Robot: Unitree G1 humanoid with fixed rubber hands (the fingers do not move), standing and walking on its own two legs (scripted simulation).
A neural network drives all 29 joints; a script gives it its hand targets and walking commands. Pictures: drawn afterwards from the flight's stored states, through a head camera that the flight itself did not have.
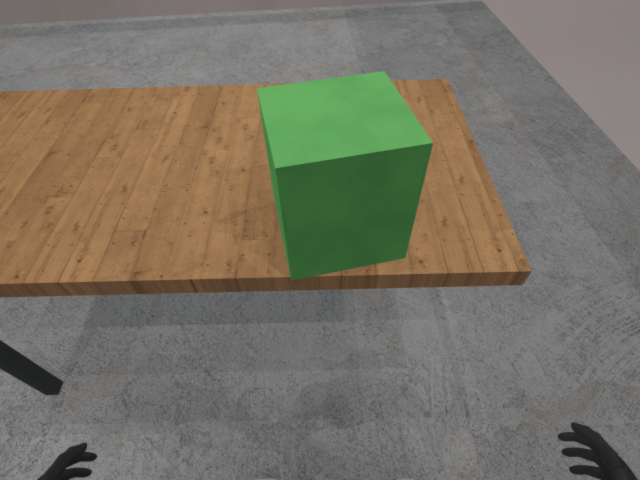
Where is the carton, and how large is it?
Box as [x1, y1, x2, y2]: [257, 71, 432, 280]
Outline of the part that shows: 384,71 257,88 274,199 291,280 402,258 405,256 432,142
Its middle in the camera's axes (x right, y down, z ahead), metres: +0.03 -0.11 +0.65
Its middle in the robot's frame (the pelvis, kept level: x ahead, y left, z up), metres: +0.56 +0.00 +0.04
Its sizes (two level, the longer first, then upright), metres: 0.210 0.200 0.250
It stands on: a table, 0.67 m high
